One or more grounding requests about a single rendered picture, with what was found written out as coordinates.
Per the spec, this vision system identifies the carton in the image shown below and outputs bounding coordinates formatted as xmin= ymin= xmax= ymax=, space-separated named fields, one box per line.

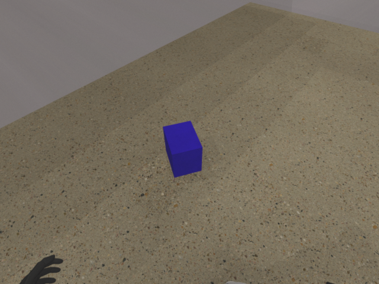
xmin=163 ymin=121 xmax=203 ymax=178

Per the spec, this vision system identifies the robot left hand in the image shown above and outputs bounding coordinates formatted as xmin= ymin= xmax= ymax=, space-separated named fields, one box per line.
xmin=20 ymin=255 xmax=63 ymax=284

